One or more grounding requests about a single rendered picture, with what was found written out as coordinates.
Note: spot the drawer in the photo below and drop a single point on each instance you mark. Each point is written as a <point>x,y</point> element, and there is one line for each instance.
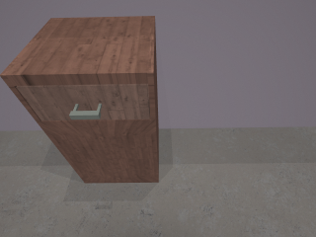
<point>119,101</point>

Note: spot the handle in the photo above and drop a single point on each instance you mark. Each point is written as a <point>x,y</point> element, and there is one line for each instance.
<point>75,114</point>

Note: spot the cabinet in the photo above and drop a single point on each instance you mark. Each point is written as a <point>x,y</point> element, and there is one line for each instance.
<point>96,51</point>

